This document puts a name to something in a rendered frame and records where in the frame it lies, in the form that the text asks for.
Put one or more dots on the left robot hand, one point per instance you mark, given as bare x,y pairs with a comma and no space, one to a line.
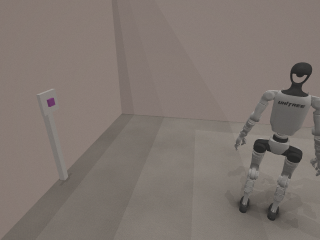
238,142

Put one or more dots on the robot head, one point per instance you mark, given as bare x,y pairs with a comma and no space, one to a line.
300,69

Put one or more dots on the panel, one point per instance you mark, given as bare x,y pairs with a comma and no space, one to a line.
47,113

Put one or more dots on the robot left upper arm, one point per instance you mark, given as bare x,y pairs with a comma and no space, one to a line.
262,104

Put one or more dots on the button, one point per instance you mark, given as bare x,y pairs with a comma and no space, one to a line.
50,102

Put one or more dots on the right robot hand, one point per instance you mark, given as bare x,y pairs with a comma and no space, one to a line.
313,161

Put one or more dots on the robot left forearm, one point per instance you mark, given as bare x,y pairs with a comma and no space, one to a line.
247,127

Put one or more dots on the robot left thigh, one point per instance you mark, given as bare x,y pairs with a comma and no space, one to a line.
259,148

